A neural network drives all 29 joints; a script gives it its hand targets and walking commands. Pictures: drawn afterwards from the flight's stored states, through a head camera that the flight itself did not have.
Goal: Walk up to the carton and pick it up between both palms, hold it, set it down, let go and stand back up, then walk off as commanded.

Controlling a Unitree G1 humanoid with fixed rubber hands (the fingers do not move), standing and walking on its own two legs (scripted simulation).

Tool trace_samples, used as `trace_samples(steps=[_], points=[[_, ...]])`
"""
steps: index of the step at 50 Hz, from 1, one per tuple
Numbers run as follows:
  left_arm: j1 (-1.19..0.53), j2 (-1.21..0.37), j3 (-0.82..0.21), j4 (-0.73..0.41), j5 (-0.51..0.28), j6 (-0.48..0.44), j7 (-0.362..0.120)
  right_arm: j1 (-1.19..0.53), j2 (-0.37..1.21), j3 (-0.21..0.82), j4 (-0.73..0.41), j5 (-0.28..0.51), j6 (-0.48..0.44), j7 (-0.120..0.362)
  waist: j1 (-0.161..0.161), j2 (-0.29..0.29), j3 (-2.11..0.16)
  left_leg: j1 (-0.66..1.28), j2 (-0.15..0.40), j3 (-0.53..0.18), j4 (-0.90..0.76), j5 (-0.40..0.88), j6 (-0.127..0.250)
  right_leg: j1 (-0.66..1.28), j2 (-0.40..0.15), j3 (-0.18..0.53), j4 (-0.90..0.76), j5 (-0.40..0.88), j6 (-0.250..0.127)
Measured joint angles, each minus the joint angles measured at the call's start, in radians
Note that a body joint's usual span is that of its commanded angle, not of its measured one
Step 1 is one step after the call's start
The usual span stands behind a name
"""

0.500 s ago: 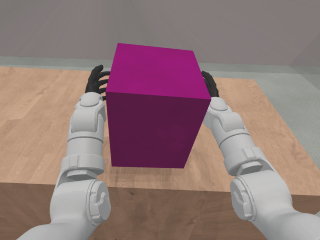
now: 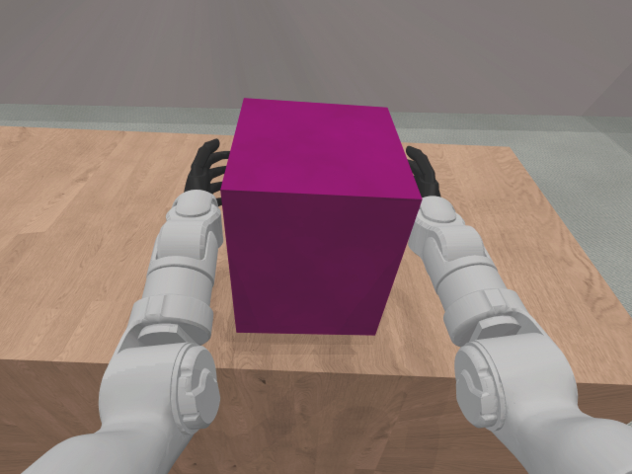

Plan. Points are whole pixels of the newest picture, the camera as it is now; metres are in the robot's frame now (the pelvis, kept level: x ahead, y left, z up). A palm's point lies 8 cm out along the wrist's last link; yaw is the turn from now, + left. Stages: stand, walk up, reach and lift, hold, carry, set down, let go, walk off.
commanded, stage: set down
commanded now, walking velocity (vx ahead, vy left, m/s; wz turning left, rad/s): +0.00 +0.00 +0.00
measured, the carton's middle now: (311, 220) +0.42 +0.01 +0.13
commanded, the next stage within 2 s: none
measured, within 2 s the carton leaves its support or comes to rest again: rests again in 1.38 s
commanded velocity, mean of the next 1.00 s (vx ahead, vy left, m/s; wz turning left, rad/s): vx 0.00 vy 0.00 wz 0.00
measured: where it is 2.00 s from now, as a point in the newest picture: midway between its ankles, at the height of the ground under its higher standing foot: outside the picture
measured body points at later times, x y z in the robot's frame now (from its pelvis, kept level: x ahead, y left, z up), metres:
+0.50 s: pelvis +0.01 +0.00 +0.00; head -0.02 +0.02 +0.45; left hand +0.42 +0.15 +0.15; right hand +0.42 -0.14 +0.14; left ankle +0.03 +0.13 -0.75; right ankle -0.01 -0.10 -0.75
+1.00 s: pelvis +0.00 +0.00 +0.00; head -0.03 +0.03 +0.45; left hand +0.41 +0.16 +0.13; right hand +0.41 -0.13 +0.13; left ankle +0.03 +0.13 -0.75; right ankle -0.01 -0.10 -0.75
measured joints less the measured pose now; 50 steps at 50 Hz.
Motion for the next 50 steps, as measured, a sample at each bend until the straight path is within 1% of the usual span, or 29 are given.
trace_samples(steps=[5, 13, 17, 20, 24, 30, 37, 41, 50], points=[[0.03, 0.002, 0.001, -0.006, -0.007, -0.02, -0.004, -0.003, 0.01, -0.002, 0.011, -0.015, -0.006, 0.0, -0.004, -0.001, -0.001, -0.01, -0.004, -0.003, -0.006, 0.002, 0.0, -0.011, -0.004, -0.003, -0.001, -0.003, 0.002], [0.072, 0.009, -0.035, -0.024, -0.039, -0.04, 0.002, 0.054, 0.033, -0.01, -0.016, -0.03, -0.041, -0.003, -0.012, -0.009, -0.021, -0.043, 0.0, -0.012, 0.011, -0.009, -0.003, -0.028, 0.001, -0.011, -0.011, -0.001, 0.0], [0.085, 0.007, -0.055, -0.045, -0.048, -0.044, 0.01, 0.077, 0.034, -0.012, -0.038, -0.018, -0.056, -0.003, -0.012, -0.008, -0.026, -0.051, 0.002, -0.011, 0.022, -0.017, -0.004, -0.03, 0.004, -0.01, -0.014, -0.001, 0.0], [0.073, -0.003, -0.04, -0.032, -0.029, -0.048, 0.01, 0.07, 0.031, -0.024, -0.025, -0.019, -0.062, 0.003, -0.008, -0.001, -0.013, -0.039, 0.003, -0.007, 0.023, -0.019, -0.002, -0.019, 0.004, -0.006, -0.016, 0.0, 0.001], [0.067, -0.018, -0.016, -0.017, 0.001, -0.047, 0.006, 0.061, 0.025, -0.03, -0.015, -0.033, -0.047, 0.014, 0.001, 0.009, 0.007, -0.021, 0.001, 0.002, 0.01, -0.013, 0.002, -0.009, 0.001, 0.003, -0.018, 0.003, 0.004], [0.099, -0.026, -0.015, -0.026, -0.015, -0.078, 0.008, 0.091, 0.034, -0.028, -0.037, -0.055, -0.066, 0.016, 0.003, 0.015, -0.016, -0.044, -0.002, 0.006, 0.002, -0.003, 0.004, -0.04, -0.002, 0.006, -0.01, 0.005, 0.006], [0.083, -0.025, 0.005, 0.035, 0.005, -0.108, -0.004, 0.091, 0.053, -0.074, -0.001, -0.101, -0.087, 0.024, 0.011, -0.001, -0.007, -0.038, -0.002, 0.008, -0.009, 0.007, 0.003, -0.042, -0.002, 0.008, -0.006, 0.008, 0.005], [0.092, -0.013, -0.015, 0.049, -0.008, -0.136, 0.0, 0.091, 0.067, -0.099, 0.009, -0.118, -0.11, 0.028, 0.008, -0.009, -0.019, -0.052, -0.001, 0.005, -0.008, 0.011, 0.0, -0.056, -0.001, 0.005, -0.005, 0.011, 0.002], [0.075, -0.013, 0.006, 0.123, 0.019, -0.175, -0.001, 0.075, 0.077, -0.153, 0.073, -0.164, -0.145, 0.042, 0.018, -0.022, -0.019, -0.041, 0.001, 0.009, -0.007, 0.01, 0.001, -0.046, 0.0, 0.009, -0.004, 0.011, 0.001]])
